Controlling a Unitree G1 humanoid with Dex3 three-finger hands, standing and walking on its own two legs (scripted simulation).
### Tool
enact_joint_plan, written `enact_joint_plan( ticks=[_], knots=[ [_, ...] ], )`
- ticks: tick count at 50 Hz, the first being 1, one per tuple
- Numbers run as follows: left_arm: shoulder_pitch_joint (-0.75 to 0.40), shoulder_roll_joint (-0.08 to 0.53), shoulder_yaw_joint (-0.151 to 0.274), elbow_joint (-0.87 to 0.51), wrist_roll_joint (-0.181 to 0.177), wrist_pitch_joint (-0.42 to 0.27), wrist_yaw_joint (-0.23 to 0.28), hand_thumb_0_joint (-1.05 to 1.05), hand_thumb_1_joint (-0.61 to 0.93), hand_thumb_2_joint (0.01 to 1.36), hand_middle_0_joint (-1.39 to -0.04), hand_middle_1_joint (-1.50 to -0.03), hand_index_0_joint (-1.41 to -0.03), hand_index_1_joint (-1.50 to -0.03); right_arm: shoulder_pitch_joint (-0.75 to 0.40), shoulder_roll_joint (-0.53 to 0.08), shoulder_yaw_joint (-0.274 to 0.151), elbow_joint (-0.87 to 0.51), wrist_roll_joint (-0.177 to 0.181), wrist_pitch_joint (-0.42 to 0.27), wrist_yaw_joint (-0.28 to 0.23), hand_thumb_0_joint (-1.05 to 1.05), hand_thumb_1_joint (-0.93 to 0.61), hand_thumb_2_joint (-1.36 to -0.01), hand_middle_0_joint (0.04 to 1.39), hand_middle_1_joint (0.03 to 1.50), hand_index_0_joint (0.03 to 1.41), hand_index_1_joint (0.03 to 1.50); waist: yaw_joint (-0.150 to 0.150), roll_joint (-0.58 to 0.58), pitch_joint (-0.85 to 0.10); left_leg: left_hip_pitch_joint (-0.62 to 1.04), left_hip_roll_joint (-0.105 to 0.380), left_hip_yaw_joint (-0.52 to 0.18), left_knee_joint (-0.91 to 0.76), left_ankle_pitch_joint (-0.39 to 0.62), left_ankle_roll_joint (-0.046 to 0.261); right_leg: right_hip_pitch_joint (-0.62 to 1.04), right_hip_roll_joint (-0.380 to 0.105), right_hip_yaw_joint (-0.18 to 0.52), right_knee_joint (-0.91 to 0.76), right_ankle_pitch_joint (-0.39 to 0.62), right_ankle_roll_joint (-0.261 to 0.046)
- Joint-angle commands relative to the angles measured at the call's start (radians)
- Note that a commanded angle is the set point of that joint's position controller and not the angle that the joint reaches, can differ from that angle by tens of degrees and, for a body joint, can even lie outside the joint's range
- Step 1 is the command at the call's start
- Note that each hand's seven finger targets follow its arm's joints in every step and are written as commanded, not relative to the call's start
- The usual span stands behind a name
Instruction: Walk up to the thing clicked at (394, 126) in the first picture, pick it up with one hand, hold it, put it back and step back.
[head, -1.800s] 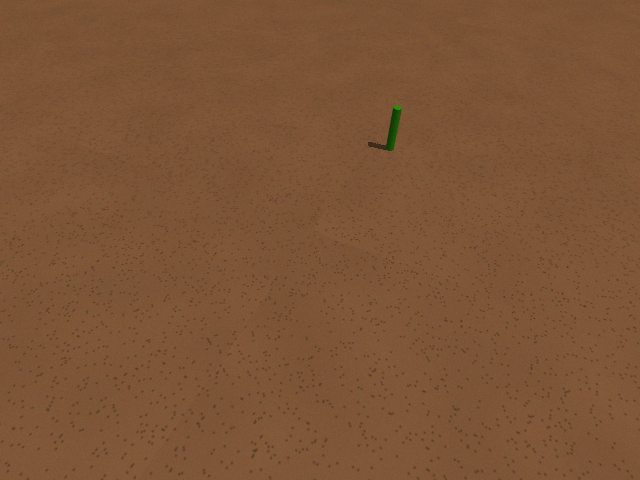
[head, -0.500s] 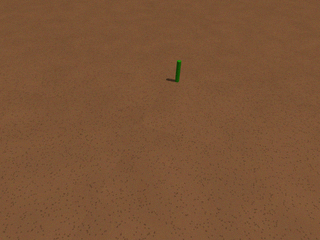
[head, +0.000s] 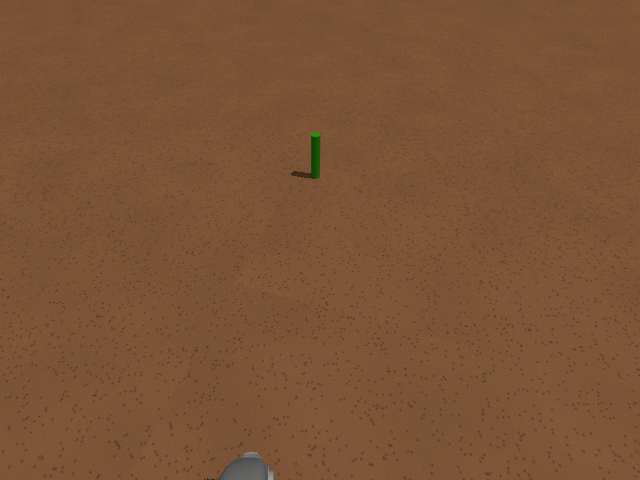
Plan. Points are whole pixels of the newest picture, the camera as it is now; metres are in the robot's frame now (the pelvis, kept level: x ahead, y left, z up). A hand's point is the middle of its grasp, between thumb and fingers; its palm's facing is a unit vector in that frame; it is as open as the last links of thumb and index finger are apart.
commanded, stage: walk up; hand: left
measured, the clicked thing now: (315, 156) +1.66 +0.15 -0.65
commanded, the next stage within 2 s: none
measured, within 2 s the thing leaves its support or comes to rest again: neither
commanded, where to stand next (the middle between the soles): +1.31 -0.03 m, yaw -5 degrees
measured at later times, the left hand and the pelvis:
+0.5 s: hand (185, 291) +0.45 +0.29 -0.12, palm faces -0.16 -0.91 -0.38, open 7.4 cm; pelvis +0.31 +0.02 -0.01, yaw -4 degrees
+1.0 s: hand (212, 242) +0.60 +0.28 -0.15, palm faces -0.06 -0.93 -0.37, open 7.4 cm; pelvis +0.56 +0.00 -0.01, yaw -4 degrees
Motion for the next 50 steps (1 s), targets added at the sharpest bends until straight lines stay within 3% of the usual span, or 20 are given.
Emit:
enact_joint_plan(
  ticks=[1, 5, 7, 8, 9, 10, 14, 19, 24, 26, 28, 29, 30, 31, 33, 35, 37, 43, 46, 50],
  knots=[
    [-0.062, 0.313, 0.087, -0.118, -0.002, -0.045, 0.027, 0.0, 0.9, 0.9, -0.2, -0.3, -0.2, -0.3, -0.18, -0.188, -0.056, -0.134, 0.008, -0.038, -0.008, 0.0, -0.9, -0.9, 0.2, 0.3, 0.2, 0.3, 0.012, -0.064, 0.075, 0.047, 0.009, 0.001, -0.208, 0.124, -0.01, -0.102, -0.236, 0.18, -0.211, -0.044, -0.124],
    [-0.047, 0.317, 0.077, -0.117, -0.009, -0.031, 0.031, 0.0, 0.9, 0.9, -0.2, -0.3, -0.2, -0.3, -0.141, -0.17, -0.061, -0.127, 0.009, -0.049, -0.018, 0.0, -0.9, -0.9, 0.2, 0.3, 0.2, 0.3, -0.009, -0.102, 0.017, 0.214, -0.058, 0.069, -0.291, 0.079, 0.022, -0.049, -0.244, 0.137, -0.072, 0.303, -0.124],
    [-0.031, 0.285, 0.062, -0.133, -0.014, -0.023, 0.041, 0.0, 0.9, 0.9, -0.2, -0.3, -0.2, -0.3, 0.083, -0.215, -0.086, -0.066, -0.007, -0.058, -0.037, 0.0, -0.9, -0.9, 0.2, 0.3, 0.2, 0.3, -0.109, 0.013, -0.119, 0.518, -0.114, 0.09, -0.367, 0.038, 0.063, -0.085, -0.17, 0.058, 0.283, 0.488, -0.075],
    [0.008, 0.23, 0.043, -0.144, -0.022, -0.018, 0.047, 0.0, 0.9, 0.9, -0.2, -0.3, -0.2, -0.3, 0.244, -0.278, -0.113, -0.039, -0.027, -0.065, -0.048, 0.0, -0.9, -0.9, 0.2, 0.3, 0.2, 0.3, -0.178, 0.125, -0.22, 0.774, 0.007, -0.081, -0.384, -0.091, 0.134, -0.294, -0.117, 0.03, 0.565, 0.372, -0.034],
    [0.061, 0.153, 0.021, -0.159, -0.041, -0.017, 0.05, 0.0, 0.9, 0.9, -0.2, -0.3, -0.2, -0.3, 0.304, -0.359, -0.137, -0.056, -0.035, -0.071, -0.058, 0.0, -0.9, -0.9, 0.2, 0.3, 0.2, 0.3, -0.186, 0.289, -0.304, 1.001, 0.291, -0.561, -0.429, -0.196, 0.225, -0.6, 0.043, 0.058, 0.783, -0.144, 0.015],
    [0.023, 0.259, 0.039, -0.14, -0.035, -0.013, 0.064, 0.0, 0.9, 0.9, -0.2, -0.3, -0.2, -0.3, 0.286, -0.373, -0.15, -0.056, 0.01, -0.068, -0.06, 0.0, -0.9, -0.9, 0.2, 0.3, 0.2, 0.3, -0.187, 0.202, -0.303, 1.001, 0.36, -0.702, -0.496, -0.211, 0.332, -0.674, 0.008, 0.14, 0.856, -0.21, -0.019],
    [-0.055, 0.238, 0.03, -0.129, -0.042, -0.026, 0.042, 0.0, 0.9, 0.9, -0.2, -0.3, -0.2, -0.3, 0.107, -0.247, -0.078, -0.11, 0.034, -0.069, -0.072, 0.0, -0.9, -0.9, 0.2, 0.3, 0.2, 0.3, -0.101, 0.063, -0.051, 0.537, 0.178, -0.162, -0.519, 0.254, 0.194, -0.509, -0.098, 0.168, 0.75, -0.028, 0.003],
    [-0.123, 0.201, 0.03, -0.166, -0.023, -0.005, 0.001, 0.0, 0.9, 0.9, -0.2, -0.3, -0.2, -0.3, 0.061, -0.258, -0.067, -0.147, 0.031, -0.086, -0.066, 0.0, -0.9, -0.9, 0.2, 0.3, 0.2, 0.3, -0.068, 0.092, 0.069, 0.41, 0.169, -0.022, -0.578, 0.263, 0.237, -0.496, -0.141, 0.071, 0.451, 0.023, 0.048],
    [-0.208, 0.2, 0.045, -0.164, -0.008, -0.005, -0.018, 0.0, 0.9, 0.9, -0.2, -0.3, -0.2, -0.3, 0.07, -0.275, -0.068, -0.138, 0.033, -0.078, -0.057, 0.0, -0.9, -0.9, 0.2, 0.3, 0.2, 0.3, -0.085, 0.094, 0.025, 0.368, 0.114, 0.04, -0.536, 0.091, 0.181, -0.285, -0.1, -0.026, 0.199, 0.249, 0.024],
    [-0.189, 0.209, 0.055, -0.143, -0.007, -0.004, -0.014, 0.0, 0.9, 0.9, -0.2, -0.3, -0.2, -0.3, 0.07, -0.269, -0.063, -0.138, 0.034, -0.071, -0.063, 0.0, -0.9, -0.9, 0.2, 0.3, 0.2, 0.3, -0.057, 0.041, 0.008, 0.316, 0.126, 0.04, -0.47, 0.071, 0.167, -0.171, -0.098, -0.025, 0.197, 0.274, 0.011],
    [-0.037, 0.26, 0.081, -0.105, -0.004, -0.008, 0.002, 0.0, 0.9, 0.9, -0.2, -0.3, -0.2, -0.3, 0.059, -0.25, -0.053, -0.142, 0.028, -0.066, -0.065, 0.0, -0.9, -0.9, 0.2, 0.3, 0.2, 0.3, 0.042, -0.063, -0.091, 0.28, 0.07, 0.091, -0.182, 0.23, 0.127, 0.062, -0.067, -0.034, 0.174, 0.198, -0.021],
    [0.072, 0.316, 0.105, -0.082, 0.0, -0.014, 0.016, 0.0, 0.9, 0.9, -0.2, -0.3, -0.2, -0.3, 0.144, -0.194, -0.036, -0.138, 0.03, -0.064, -0.064, 0.0, -0.9, -0.9, 0.2, 0.3, 0.2, 0.3, 0.08, -0.227, -0.187, 0.193, -0.015, 0.109, 0.094, 0.135, 0.099, 0.23, -0.104, 0.072, 0.108, 0.023, -0.035],
    [0.122, 0.397, 0.126, -0.095, 0.003, -0.022, 0.03, 0.0, 0.9, 0.9, -0.2, -0.3, -0.2, -0.3, 0.216, -0.125, -0.009, -0.147, 0.031, -0.058, -0.062, 0.0, -0.9, -0.9, 0.2, 0.3, 0.2, 0.3, 0.068, -0.406, -0.213, 0.006, -0.132, 0.091, 0.327, -0.311, 0.061, 0.325, -0.364, 0.503, -0.008, -0.116, -0.105],
    [0.076, 0.418, 0.121, -0.11, -0.015, -0.022, 0.033, 0.0, 0.9, 0.9, -0.2, -0.3, -0.2, -0.3, 0.205, -0.238, -0.036, -0.132, 0.037, -0.049, -0.069, 0.0, -0.9, -0.9, 0.2, 0.3, 0.2, 0.3, 0.059, -0.328, -0.204, -0.09, -0.122, 0.012, 0.426, -0.35, 0.05, 0.336, -0.464, 0.783, -0.118, -0.154, -0.207],
    [-0.019, 0.368, 0.103, -0.142, -0.034, -0.022, 0.044, 0.0, 0.9, 0.9, -0.2, -0.3, -0.2, -0.3, 0.117, -0.264, -0.043, -0.105, 0.043, -0.047, -0.077, 0.0, -0.9, -0.9, 0.2, 0.3, 0.2, 0.3, 0.034, -0.166, -0.106, -0.072, -0.051, -0.102, 0.48, -0.229, 0.049, 0.157, -0.426, 0.623, -0.126, 0.022, -0.205],
    [-0.084, 0.302, 0.083, -0.145, -0.033, -0.032, 0.055, 0.0, 0.9, 0.9, -0.2, -0.3, -0.2, -0.3, 0.147, -0.213, -0.026, -0.087, 0.056, -0.042, -0.071, 0.0, -0.9, -0.9, 0.2, 0.3, 0.2, 0.3, -0.024, -0.149, -0.043, -0.012, -0.027, -0.096, 0.392, -0.135, 0.062, 0.011, -0.325, 0.355, -0.088, 0.246, -0.147],
    [-0.102, 0.27, 0.071, -0.144, -0.027, -0.04, 0.052, 0.0, 0.9, 0.9, -0.2, -0.3, -0.2, -0.3, 0.184, -0.199, -0.03, -0.079, 0.044, -0.03, -0.059, 0.0, -0.9, -0.9, 0.2, 0.3, 0.2, 0.3, -0.058, -0.165, -0.009, 0.063, -0.03, -0.086, 0.303, -0.083, 0.053, -0.107, -0.267, 0.23, -0.115, 0.276, -0.125],
    [-0.108, 0.291, 0.079, -0.179, -0.008, -0.058, 0.046, 0.0, 0.9, 0.9, -0.2, -0.3, -0.2, -0.3, 0.052, -0.188, -0.046, -0.124, 0.019, -0.018, -0.025, 0.0, -0.9, -0.9, 0.2, 0.3, 0.2, 0.3, -0.043, -0.144, 0.048, 0.03, -0.008, -0.028, -0.024, 0.002, -0.008, -0.159, -0.273, 0.133, -0.198, 0.041, -0.164],
    [-0.1, 0.301, 0.082, -0.182, 0.0, -0.057, 0.044, 0.0, 0.9, 0.9, -0.2, -0.3, -0.2, -0.3, -0.016, -0.176, -0.048, -0.143, 0.019, -0.032, -0.01, 0.0, -0.9, -0.9, 0.2, 0.3, 0.2, 0.3, -0.025, -0.151, 0.04, 0.137, 0.01, -0.021, -0.191, 0.1, 0.008, -0.171, -0.288, 0.115, -0.154, 0.055, -0.142],
    [-0.096, 0.315, 0.079, -0.166, -0.003, -0.043, 0.045, 0.0, 0.9, 0.9, -0.2, -0.3, -0.2, -0.3, 0.065, -0.189, -0.067, -0.109, 0.014, -0.043, -0.015, 0.0, -0.9, -0.9, 0.2, 0.3, 0.2, 0.3, -0.08, -0.113, -0.016, 0.358, -0.045, 0.045, -0.257, 0.079, 0.037, -0.214, -0.281, 0.099, -0.016, 0.071, -0.119]
  ],
)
